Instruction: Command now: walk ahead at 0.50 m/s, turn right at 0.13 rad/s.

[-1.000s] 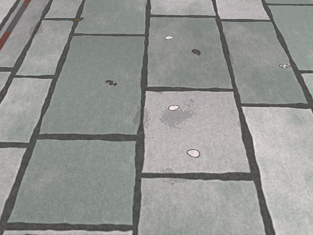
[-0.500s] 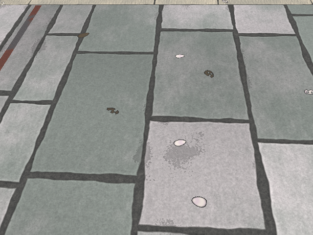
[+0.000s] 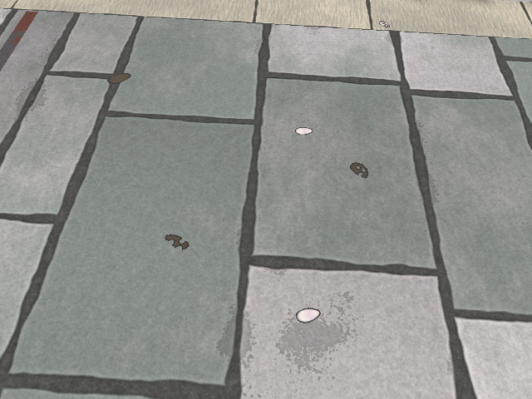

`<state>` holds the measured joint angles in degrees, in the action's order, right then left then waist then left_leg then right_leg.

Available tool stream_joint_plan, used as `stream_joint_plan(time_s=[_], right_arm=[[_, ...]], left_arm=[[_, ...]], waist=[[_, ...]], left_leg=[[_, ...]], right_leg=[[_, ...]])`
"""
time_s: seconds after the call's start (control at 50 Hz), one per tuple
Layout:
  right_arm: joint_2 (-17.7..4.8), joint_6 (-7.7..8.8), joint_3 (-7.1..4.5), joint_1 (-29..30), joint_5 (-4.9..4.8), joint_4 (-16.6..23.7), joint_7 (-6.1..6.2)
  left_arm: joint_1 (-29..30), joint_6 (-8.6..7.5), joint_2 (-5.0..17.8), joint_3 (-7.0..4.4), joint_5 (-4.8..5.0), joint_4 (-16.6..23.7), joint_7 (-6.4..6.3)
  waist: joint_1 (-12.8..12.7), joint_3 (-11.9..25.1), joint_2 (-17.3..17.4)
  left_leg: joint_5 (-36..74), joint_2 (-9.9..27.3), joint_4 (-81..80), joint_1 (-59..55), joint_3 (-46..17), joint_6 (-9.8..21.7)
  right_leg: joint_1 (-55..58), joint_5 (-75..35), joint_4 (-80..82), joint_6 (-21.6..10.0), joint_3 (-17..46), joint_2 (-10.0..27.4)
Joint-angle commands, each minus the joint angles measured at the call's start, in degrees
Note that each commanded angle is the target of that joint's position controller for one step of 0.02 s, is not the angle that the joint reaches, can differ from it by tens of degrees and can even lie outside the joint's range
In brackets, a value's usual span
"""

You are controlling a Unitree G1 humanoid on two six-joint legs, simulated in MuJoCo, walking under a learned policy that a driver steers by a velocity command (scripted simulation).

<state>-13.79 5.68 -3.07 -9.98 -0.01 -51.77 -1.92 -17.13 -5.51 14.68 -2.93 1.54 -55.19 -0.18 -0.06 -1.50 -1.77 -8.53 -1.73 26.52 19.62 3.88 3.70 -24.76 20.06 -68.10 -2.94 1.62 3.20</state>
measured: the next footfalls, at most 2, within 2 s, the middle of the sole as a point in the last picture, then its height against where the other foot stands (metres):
right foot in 0.44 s outside the picture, level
left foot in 0.92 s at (298, 308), level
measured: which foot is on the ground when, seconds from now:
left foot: down 0.00-0.46, up 0.48-0.90, down 0.92-1.00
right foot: up 0.00-0.42, down 0.44-0.94, up 0.96-1.00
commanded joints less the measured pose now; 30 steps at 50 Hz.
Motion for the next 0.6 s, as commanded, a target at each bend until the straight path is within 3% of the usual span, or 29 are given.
stream_joint_plan(time_s=[0.02,0.1,0.2,0.32,0.34,0.38,0.4,0.42,0.44,0.46,0.48,0.5,0.52,0.54,0.56,0.6], right_arm=[[-4.3,1.15,-0.79,-0.8,0.65,1.4,-0.09],[-6.8,1.54,-1.53,-4.6,1.12,-1.0,1.31],[-7.3,1.24,-1.29,-5.7,0.81,-1.6,2.60],[-8.7,-0.77,-1.81,-11.1,-0.04,-3.8,3.21],[-9.1,-1.25,-1.99,-10.9,-0.23,-3.7,3.32],[-10.7,-1.99,-2.44,-8.8,-0.45,-2.7,3.71],[-11.5,-2.38,-2.70,-8.0,-0.51,-2.2,3.99],[-12.1,-2.78,-2.78,-6.7,-0.61,-1.7,4.17],[-11.8,-2.56,-2.54,-6.1,-0.66,-0.7,4.22],[-4.4,-1.18,-0.36,-10.4,1.37,1.7,3.23],[-4.2,1.72,0.39,-9.6,-0.04,3.3,2.06],[-8.2,3.46,-0.84,-2.4,-2.26,4.9,1.37],[-8.2,4.11,-0.73,0.0,-2.50,5.8,1.34],[-8.0,3.94,-1.03,0.3,-1.31,5.2,1.81],[-8.5,3.14,-1.67,-0.5,-0.50,5.0,2.13],[-7.4,1.42,-1.93,-1.9,0.17,5.7,2.18]], left_arm=[[-3.4,0.92,2.8,-1.32,0.08,2.2,-0.58],[1.8,2.02,3.1,-1.97,-0.10,4.2,-0.86],[9.2,1.45,2.0,-1.75,-0.46,6.7,0.46],[18.4,1.53,0.5,-0.64,-0.45,12.2,2.66],[18.8,1.54,0.7,-0.68,-0.36,13.2,3.09],[16.7,1.65,2.2,-1.37,-0.29,14.2,3.76],[13.1,1.81,3.7,-2.15,-0.29,13.9,3.88],[5.6,1.89,6.1,-3.51,-0.11,12.4,3.80],[-4.0,2.10,10.4,-5.60,-0.15,10.2,2.89],[-8.1,2.33,16.9,-7.00,-0.13,9.5,1.75],[-8.8,1.67,15.6,-6.03,-0.62,10.7,1.92],[-8.0,1.35,11.4,-4.93,-1.19,10.5,1.87],[-3.9,1.07,8.9,-4.27,-0.82,11.2,1.77],[0.8,1.04,7.2,-3.65,-0.65,12.5,1.85],[3.6,1.04,5.6,-3.05,-0.90,13.5,1.74],[4.4,0.99,6.1,-2.99,-0.99,14.3,1.29]], waist=[[-1.0,3.3,7.0],[-0.4,0.0,4.9],[1.5,-1.3,4.7],[4.7,-4.6,3.5],[4.3,-4.5,3.9],[1.9,-1.8,6.2],[-0.4,1.0,7.6],[-4.7,5.0,7.6],[-9.3,10.1,4.8],[-5.8,15.8,-9.6],[-5.2,24.1,-10.0],[-7.3,18.4,-5.1],[-5.5,12.1,-1.8],[-2.6,8.1,2.6],[-0.5,6.1,2.6],[1.6,5.0,1.1]], left_leg=[[2.9,14.9,-17.8,-8.0,-14.8,8.6],[9.8,15.1,-20.0,-9.5,-8.0,8.4],[12.4,13.9,-20.9,-12.9,-0.2,5.7],[19.4,18.0,-16.4,-26.0,3.5,5.0],[23.4,18.6,-14.5,-27.3,4.2,4.7],[41.6,18.5,-7.9,-27.7,6.4,3.4],[51.2,18.3,-1.8,-27.3,7.2,2.7],[55.0,16.9,8.4,-24.7,8.3,1.5],[45.1,14.3,23.1,-14.5,8.6,-0.8],[-1.0,5.5,44.9,9.7,7.3,-4.0],[-25.5,-1.8,56.0,22.3,-5.8,-4.2],[-20.9,2.2,56.6,28.0,-10.1,-2.5],[-15.4,4.8,52.0,27.8,-9.3,-1.5],[-12.3,7.0,46.8,24.0,-8.7,-1.8],[-10.4,8.5,42.8,19.6,-8.6,-2.5],[-8.8,8.9,38.0,15.5,-8.0,-4.2]], right_leg=[[-8.2,-5.5,0.7,-0.4,2.8,5.7],[-15.8,-14.7,7.9,0.7,5.7,4.9],[-16.0,-27.3,22.7,0.8,2.9,2.8],[-20.9,-21.3,31.0,-0.6,-1.9,2.0],[-20.3,-18.4,31.6,-1.3,-3.1,1.4],[-13.1,-12.6,32.1,-3.2,-7.0,-1.7],[-7.1,-10.0,31.7,-4.4,-8.7,-4.0],[3.2,-11.2,34.3,-6.1,-9.5,-6.4],[20.0,-14.0,37.9,-8.9,-4.0,-5.3],[41.2,-13.8,38.8,-17.3,22.5,9.7],[50.4,-8.5,49.3,-24.3,47.4,17.7],[47.3,-10.4,50.5,-20.0,39.2,15.0],[38.7,-14.4,50.5,-17.3,30.0,12.5],[29.2,-19.3,51.3,-15.3,23.7,9.9],[22.4,-23.0,52.7,-14.4,19.8,8.0],[15.7,-25.9,54.8,-14.4,17.3,6.2]])
Velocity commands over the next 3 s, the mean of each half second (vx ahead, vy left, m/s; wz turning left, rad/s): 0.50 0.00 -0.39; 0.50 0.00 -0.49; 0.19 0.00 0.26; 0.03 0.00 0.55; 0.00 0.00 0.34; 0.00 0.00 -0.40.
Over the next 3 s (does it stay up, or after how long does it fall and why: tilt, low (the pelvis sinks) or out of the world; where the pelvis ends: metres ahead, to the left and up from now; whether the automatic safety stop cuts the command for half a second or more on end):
stays up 0.68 -0.21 -0.01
